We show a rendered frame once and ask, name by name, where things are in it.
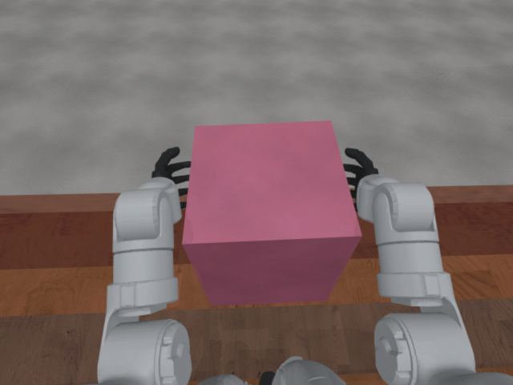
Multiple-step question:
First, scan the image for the right robot shin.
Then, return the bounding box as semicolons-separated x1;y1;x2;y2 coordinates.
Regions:
272;356;303;385

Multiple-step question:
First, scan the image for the carton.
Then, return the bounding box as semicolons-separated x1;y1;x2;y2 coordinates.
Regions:
182;120;362;306

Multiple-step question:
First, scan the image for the left robot forearm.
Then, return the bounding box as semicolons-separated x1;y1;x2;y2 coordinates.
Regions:
98;177;182;381

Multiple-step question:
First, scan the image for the robot right thigh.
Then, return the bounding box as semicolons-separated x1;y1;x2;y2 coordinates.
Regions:
275;360;346;385

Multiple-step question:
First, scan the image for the left robot upper arm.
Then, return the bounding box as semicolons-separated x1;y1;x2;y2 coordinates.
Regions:
83;319;192;385

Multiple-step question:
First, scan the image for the right robot forearm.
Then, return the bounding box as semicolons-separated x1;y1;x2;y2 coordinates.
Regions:
357;174;475;365

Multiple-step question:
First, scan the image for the robot right hand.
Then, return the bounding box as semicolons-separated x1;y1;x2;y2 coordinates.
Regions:
343;148;378;211

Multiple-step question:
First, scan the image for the right robot upper arm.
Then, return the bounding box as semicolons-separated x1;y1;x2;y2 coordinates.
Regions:
374;312;513;385

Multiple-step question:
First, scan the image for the robot left hand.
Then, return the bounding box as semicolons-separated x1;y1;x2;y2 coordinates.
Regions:
151;147;191;209

